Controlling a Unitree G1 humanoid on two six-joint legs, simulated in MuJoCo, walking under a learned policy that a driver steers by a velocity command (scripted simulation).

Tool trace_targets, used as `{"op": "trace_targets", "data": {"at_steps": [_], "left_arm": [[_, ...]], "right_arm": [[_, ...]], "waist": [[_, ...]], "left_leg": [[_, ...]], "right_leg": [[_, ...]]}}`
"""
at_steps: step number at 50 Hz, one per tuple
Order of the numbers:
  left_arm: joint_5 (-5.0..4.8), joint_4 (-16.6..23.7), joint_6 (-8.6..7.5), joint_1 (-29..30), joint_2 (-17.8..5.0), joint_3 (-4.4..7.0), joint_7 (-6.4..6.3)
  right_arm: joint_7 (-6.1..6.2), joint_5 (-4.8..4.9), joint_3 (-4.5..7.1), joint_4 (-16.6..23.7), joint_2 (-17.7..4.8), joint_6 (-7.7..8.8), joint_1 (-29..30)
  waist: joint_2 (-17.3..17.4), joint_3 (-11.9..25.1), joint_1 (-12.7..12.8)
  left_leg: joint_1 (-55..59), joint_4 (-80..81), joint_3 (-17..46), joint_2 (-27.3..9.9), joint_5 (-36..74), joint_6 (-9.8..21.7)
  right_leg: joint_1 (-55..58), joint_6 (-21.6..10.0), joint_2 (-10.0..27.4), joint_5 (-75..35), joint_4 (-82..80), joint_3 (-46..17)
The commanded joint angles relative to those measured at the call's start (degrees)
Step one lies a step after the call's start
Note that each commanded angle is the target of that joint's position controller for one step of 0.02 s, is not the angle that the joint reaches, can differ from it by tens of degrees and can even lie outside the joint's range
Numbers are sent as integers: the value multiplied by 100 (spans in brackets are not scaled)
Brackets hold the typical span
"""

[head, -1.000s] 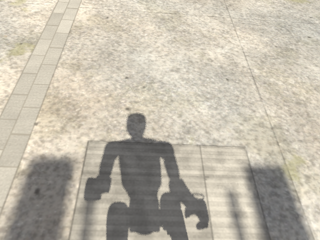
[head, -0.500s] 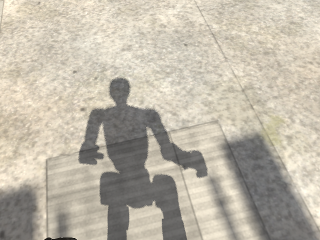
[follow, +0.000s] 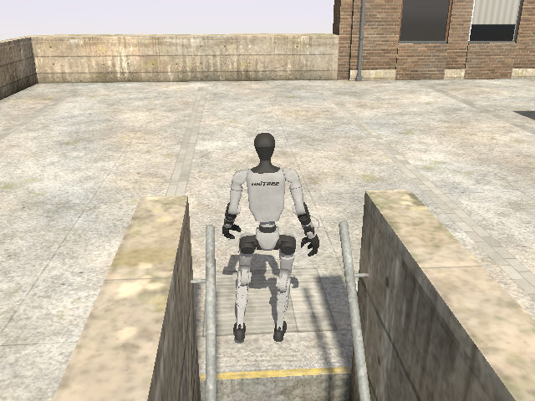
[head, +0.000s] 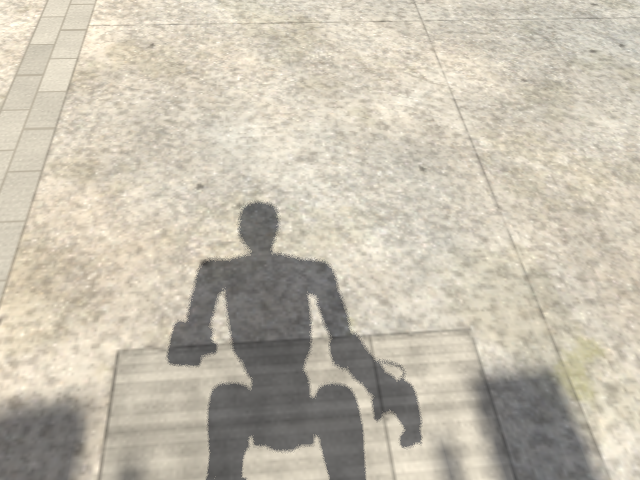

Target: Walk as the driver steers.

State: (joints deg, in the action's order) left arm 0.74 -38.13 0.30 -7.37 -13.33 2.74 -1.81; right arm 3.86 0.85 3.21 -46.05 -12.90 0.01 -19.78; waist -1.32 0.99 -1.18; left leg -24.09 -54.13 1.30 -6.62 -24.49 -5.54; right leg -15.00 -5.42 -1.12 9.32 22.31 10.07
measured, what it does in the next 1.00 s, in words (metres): walks ahead: left foot, then right foot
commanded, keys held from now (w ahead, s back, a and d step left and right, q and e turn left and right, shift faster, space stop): q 0.26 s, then no key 0.12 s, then w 0.56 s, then w+e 0.06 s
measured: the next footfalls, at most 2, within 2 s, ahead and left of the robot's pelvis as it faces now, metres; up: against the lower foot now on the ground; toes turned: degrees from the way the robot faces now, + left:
left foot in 0.10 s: +0.01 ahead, +0.16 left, +0.00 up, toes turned +7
right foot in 0.56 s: +0.13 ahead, -0.08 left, +0.00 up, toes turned +15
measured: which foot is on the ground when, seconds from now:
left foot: up 0.00-0.08, down 0.10-0.56, up 0.58-1.00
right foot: down 0.00-0.12, up 0.14-0.54, down 0.56-1.00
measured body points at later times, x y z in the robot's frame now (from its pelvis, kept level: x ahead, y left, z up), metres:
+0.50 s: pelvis +0.04 +0.03 +0.00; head +0.05 +0.05 +0.45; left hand +0.13 +0.33 -0.10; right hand +0.25 -0.18 -0.08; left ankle -0.03 +0.16 -0.74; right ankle +0.11 -0.09 -0.71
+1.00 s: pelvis +0.23 +0.08 -0.01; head +0.26 +0.08 +0.44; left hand +0.11 +0.31 -0.14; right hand +0.53 -0.05 -0.07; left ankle +0.38 +0.25 -0.71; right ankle +0.10 -0.09 -0.74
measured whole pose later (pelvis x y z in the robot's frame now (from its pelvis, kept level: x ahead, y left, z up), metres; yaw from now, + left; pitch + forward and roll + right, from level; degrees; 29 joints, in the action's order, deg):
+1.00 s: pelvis +0.23 +0.08 -0.01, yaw +15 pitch +1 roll +0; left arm -1.2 -51.0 -2.9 -27.2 -13.2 0.8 -0.1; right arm -2.9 1.2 2.4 -32.0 -12.3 4.4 -3.2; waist 1.7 -1.7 6.6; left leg -35.2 -34.2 -1.5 -2.5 -1.2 1.2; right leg 9.5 0.2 0.5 21.0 10.3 0.1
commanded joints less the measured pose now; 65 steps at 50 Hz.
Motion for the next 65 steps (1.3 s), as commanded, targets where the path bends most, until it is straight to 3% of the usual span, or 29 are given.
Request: {"op": "trace_targets", "data": {"at_steps": [1,5,7,8,10,11,14,19,23,25,27,28,29,30,31,32,34,36,43,48,51,52,53,54,55,56,58,61,65], "left_arm": [[-28,305,-61,-81,-843,253,-11],[-334,169,-97,0,-745,264,103],[72,427,-166,-147,-275,150,170],[80,504,-212,571,-490,204,139],[-117,386,-129,525,-523,224,21],[-93,340,-93,469,-570,233,1],[-81,202,-80,273,-675,254,-3],[-141,105,-100,379,-495,174,-75],[-199,34,-166,423,-525,170,61],[-280,-27,-286,233,-573,234,150],[-192,-418,-435,-655,-698,351,224],[-97,-539,-524,-1083,-686,342,292],[-69,-534,-566,-1560,-1217,400,279],[-84,-464,-617,-1632,-1678,502,324],[-138,-502,-628,-1491,-1184,392,323],[-171,-487,-624,-1296,-891,285,293],[-123,-461,-623,-1150,-652,144,261],[-104,-559,-608,-1456,-391,40,239],[-107,-779,-460,-1795,-852,4,144],[-240,-1061,-364,-2013,-1027,36,172],[-190,-1097,-330,-1790,-1127,109,99],[-226,-1111,-268,-1653,-1234,140,62],[-131,-968,-223,-1490,-1242,128,69],[15,-774,-289,-2213,-402,-76,109],[-229,-827,-427,-2305,-569,-60,162],[-394,-754,-449,-1800,-1053,105,203],[-309,-560,-459,-1124,-809,91,138],[-288,-722,-234,-1494,-631,170,138],[-230,-530,-88,-1081,-598,240,97]], "right_arm": [[-152,-23,-47,479,-228,101,61],[-236,-72,81,368,-634,23,-355],[-108,-16,292,850,-1594,3,-23],[-107,-210,308,1054,-1428,90,-67],[-89,-45,312,1073,-1333,160,238],[-64,31,255,1146,-1147,161,452],[-9,-45,141,1320,-835,152,597],[-124,-59,128,1323,-914,57,519],[-266,16,190,1269,-1043,124,561],[-315,87,155,1234,-1033,240,645],[-360,24,60,1312,-729,338,889],[-392,-55,-30,1350,-384,327,858],[-408,-213,-159,1474,129,339,430],[-372,139,2,1658,-345,388,229],[-301,235,152,1678,-873,409,886],[-306,174,181,1685,-938,406,1087],[-409,-24,148,1688,-687,433,1114],[-505,21,151,1664,-455,434,1145],[-620,-20,1,1839,-98,437,1956],[-708,33,39,1996,-333,555,2328],[-611,61,216,1795,-727,562,1611],[-551,31,328,1523,-947,528,744],[-514,20,411,1288,-1138,492,-341],[-475,-151,506,1256,-1824,466,-756],[-517,-241,371,1346,-1334,529,-709],[-497,-147,273,1290,-971,542,-286],[-493,-83,191,1036,-782,567,216],[-500,-143,127,902,-451,750,677],[-466,-197,166,659,-604,787,690]], "waist": [[-311,432,136],[20,8,-265],[2216,-132,155],[1660,172,-316],[797,219,-112],[645,221,-26],[671,488,146],[1067,403,-14],[1295,-56,-148],[1270,-386,60],[1084,-223,485],[644,-122,646],[-1058,283,495],[-2024,-9,341],[-1087,-668,504],[-797,-925,436],[-726,-629,361],[-735,-452,405],[-422,-700,689],[-351,-1064,677],[-614,-556,83],[-513,-13,-374],[-307,718,-917],[1678,1838,-479],[2216,2580,-489],[1447,1468,-463],[465,294,-85],[615,94,287],[579,-336,339]], "left_leg": [[-73,808,-192,80,-30,166],[1126,3061,-368,399,1813,772],[2143,3235,2601,-1571,4861,2056],[1920,3460,2700,-1621,4381,2493],[2176,3380,1942,-1010,4008,1953],[2213,3347,1742,-934,4288,1834],[2408,3342,1468,-707,4924,1804],[2518,3259,1249,-601,4646,1749],[1305,3954,1484,-470,268,1778],[951,4019,1772,-538,-537,1725],[683,3357,1602,-238,-575,1456],[335,2132,1168,268,-442,1199],[-408,-69,567,917,-1064,756],[-1918,-1096,618,1350,-1247,563],[-2382,-1642,766,834,-754,600],[-2525,-1770,611,596,-149,670],[-2270,-1557,369,292,852,643],[-2213,-1436,108,236,1299,609],[-1860,865,-331,320,2382,373],[-1445,2047,-296,359,2387,701],[-274,2338,-265,653,2069,965],[887,2289,-502,887,2219,1036],[2690,2102,-23,406,2198,1218],[4771,2446,2181,-1199,1094,1739],[4727,3802,4338,-1756,76,2086],[3943,3985,3475,-1582,-427,1797],[2260,4259,1996,-1196,523,1630],[1536,4593,733,-769,1765,1573],[1321,4671,-160,-724,2513,1573]], "right_leg": [[998,-1129,1844,-460,-554,-1354],[234,-324,1484,-780,460,-604],[-2231,859,5,2853,2991,52],[-2472,819,-27,3030,3909,-868],[-2717,734,198,2249,4470,-1236],[-2727,807,263,1896,4496,-1292],[-2591,919,267,1155,4549,-1314],[-2168,961,360,816,3082,-1227],[-982,728,236,557,1908,-895],[-417,461,233,423,1430,-915],[675,404,154,43,790,-742],[1168,343,453,551,498,-1360],[1680,-136,1741,1254,-75,-3111],[1810,-1190,2551,3022,-1434,-5611],[1471,-1122,2443,3672,-1530,-5330],[1316,-908,2151,3213,-1321,-4507],[1239,-616,1607,2093,-1279,-3304],[1335,-559,1394,1450,-1266,-2746],[1270,-654,1341,-437,-1545,-1824],[1724,-588,1588,-1121,-1589,-1675],[2030,-360,1593,-3450,-701,-1647],[1744,-202,1385,-4430,290,-1430],[595,3,1089,-3516,1889,-1320],[-1327,341,64,733,4147,-1183],[-1936,310,-233,2172,5245,-2122],[-2433,301,109,1730,5616,-2079],[-2246,255,634,840,5315,-1720],[-1621,323,847,275,5021,-1812],[-2273,476,803,-319,4459,-1886]]}}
